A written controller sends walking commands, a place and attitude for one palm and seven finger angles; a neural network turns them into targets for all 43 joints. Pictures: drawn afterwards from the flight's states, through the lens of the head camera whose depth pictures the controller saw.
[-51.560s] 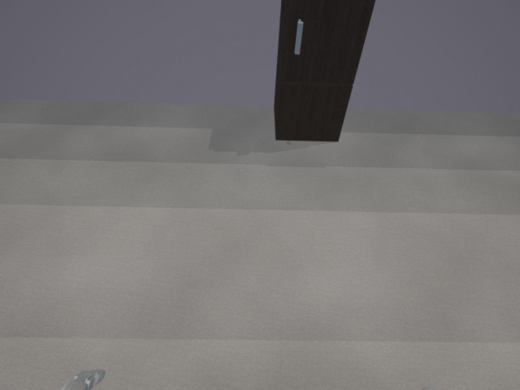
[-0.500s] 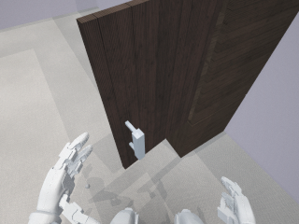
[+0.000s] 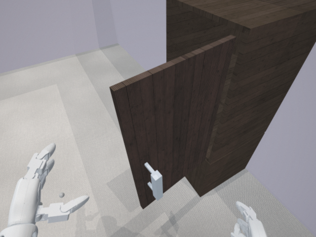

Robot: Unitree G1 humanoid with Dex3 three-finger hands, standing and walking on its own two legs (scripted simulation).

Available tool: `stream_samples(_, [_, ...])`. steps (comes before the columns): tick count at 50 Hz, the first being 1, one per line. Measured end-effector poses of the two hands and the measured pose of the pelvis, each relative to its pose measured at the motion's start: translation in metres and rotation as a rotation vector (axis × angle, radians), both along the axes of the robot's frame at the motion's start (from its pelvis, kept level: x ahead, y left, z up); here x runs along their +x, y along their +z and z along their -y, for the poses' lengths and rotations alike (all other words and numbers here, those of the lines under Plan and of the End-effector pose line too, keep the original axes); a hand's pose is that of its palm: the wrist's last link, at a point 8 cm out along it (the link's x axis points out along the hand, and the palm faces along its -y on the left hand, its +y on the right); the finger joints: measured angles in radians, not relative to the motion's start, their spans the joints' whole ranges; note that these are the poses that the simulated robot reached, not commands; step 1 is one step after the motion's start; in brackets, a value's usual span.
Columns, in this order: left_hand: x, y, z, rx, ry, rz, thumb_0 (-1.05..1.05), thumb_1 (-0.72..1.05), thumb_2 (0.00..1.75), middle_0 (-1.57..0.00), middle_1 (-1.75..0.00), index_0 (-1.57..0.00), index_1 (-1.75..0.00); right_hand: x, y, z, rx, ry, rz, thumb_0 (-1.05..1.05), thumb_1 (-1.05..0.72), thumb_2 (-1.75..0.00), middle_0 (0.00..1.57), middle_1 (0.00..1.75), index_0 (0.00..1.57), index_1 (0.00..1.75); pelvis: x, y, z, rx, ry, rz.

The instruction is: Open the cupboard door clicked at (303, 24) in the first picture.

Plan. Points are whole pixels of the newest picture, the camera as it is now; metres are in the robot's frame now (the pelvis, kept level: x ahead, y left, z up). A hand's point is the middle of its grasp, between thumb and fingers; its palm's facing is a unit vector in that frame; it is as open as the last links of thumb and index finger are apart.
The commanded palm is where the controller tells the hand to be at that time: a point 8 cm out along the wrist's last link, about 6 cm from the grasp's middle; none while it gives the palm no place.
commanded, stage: draw the hand back to the body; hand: left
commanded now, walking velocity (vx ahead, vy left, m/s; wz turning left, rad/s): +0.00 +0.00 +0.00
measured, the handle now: (153, 181) +0.31 +0.06 -0.09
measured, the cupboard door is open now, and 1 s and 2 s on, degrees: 98 98 98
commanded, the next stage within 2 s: step back with the hand held close in 0.70 s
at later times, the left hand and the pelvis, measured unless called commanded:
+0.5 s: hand (28, 166) +0.19 +0.25 +0.18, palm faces +0.46 -0.79 -0.40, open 7.8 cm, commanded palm +0.14 +0.29 +0.20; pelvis +0.00 -0.01 +0.03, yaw -1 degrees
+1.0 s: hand (32, 169) +0.19 +0.25 +0.18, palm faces +0.41 -0.79 -0.46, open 7.4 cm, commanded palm +0.12 +0.28 +0.20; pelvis -0.02 -0.01 +0.03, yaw -1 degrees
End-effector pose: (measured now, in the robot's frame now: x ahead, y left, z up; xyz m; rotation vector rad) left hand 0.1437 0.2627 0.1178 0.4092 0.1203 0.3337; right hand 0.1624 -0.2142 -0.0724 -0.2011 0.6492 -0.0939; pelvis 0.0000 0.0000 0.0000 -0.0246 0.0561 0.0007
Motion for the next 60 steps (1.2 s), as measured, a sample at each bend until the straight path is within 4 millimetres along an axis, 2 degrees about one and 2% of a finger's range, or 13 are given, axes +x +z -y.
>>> stream_samples(11, [0.008, 0.058, -0.019, 0.081, 0.039, 0.173, 0.00, 0.42, 0.70, -0.19, -0.30, -0.19, -0.30, 0.019, 0.020, -0.003, 0.005, 0.048, 0.042, 0.01, -0.90, -0.90, 0.20, 0.30, 0.21, 0.30, 0.006, 0.017, 0.001, 0.006, -0.007, 0.077])
stream_samples(18, [0.005, 0.094, -0.029, 0.149, 0.065, 0.289, 0.01, 0.66, 0.80, -0.20, -0.30, -0.20, -0.30, 0.022, 0.026, 0.003, -0.005, 0.063, 0.045, 0.01, -0.90, -0.90, 0.20, 0.30, 0.20, 0.30, 0.003, 0.022, 0.005, 0.008, -0.011, 0.109])
stream_samples(20, [0.004, 0.099, -0.030, 0.156, 0.072, 0.310, 0.01, 0.72, 0.83, -0.20, -0.30, -0.20, -0.30, 0.021, 0.026, 0.005, -0.003, 0.060, 0.038, 0.01, -0.90, -0.90, 0.20, 0.30, 0.20, 0.30, 0.002, 0.024, 0.006, 0.009, -0.013, 0.115])
stream_samples(30, [0.001, 0.069, -0.018, 0.070, 0.061, 0.209, 0.01, 0.86, 0.89, -0.21, -0.30, -0.21, -0.30, 0.003, 0.022, 0.020, -0.020, 0.034, -0.018, 0.01, -0.90, -0.90, 0.20, 0.30, 0.20, 0.30, -0.004, 0.026, 0.013, 0.012, -0.021, 0.130])
stream_samples(38, [-0.005, 0.089, -0.016, 0.122, 0.055, 0.282, 0.01, 0.88, 0.90, -0.21, -0.31, -0.21, -0.30, -0.001, 0.022, 0.024, -0.017, 0.025, 0.001, 0.01, -0.90, -0.90, 0.20, 0.30, 0.20, 0.30, -0.007, 0.027, 0.016, 0.011, -0.020, 0.149])
stream_samples(46, [-0.001, 0.093, -0.021, 0.159, 0.053, 0.296, 0.01, 0.88, 0.90, -0.21, -0.31, -0.21, -0.30, -0.004, 0.023, 0.024, -0.006, 0.022, -0.011, 0.01, -0.90, -0.90, 0.20, 0.30, 0.20, 0.30, -0.017, 0.028, 0.018, 0.005, -0.014, 0.119])
stream_samples(54, [-0.003, 0.076, -0.014, 0.167, -0.052, 0.194, 0.01, 0.89, 0.90, -0.21, -0.30, -0.21, -0.30, -0.026, 0.021, 0.037, -0.052, -0.056, -0.078, 0.01, -0.90, -0.90, 0.20, 0.30, 0.21, 0.30, -0.029, 0.027, 0.009, 0.009, -0.028, 0.062])
stream_samples(60, [-0.018, 0.084, -0.025, 0.213, -0.076, 0.223, 0.01, 0.88, 0.90, -0.21, -0.31, -0.21, -0.30, -0.044, 0.023, 0.037, -0.078, -0.098, -0.099, 0.01, -0.90, -0.90, 0.20, 0.30, 0.20, 0.30, -0.042, 0.024, 0.001, 0.012, -0.030, 0.058])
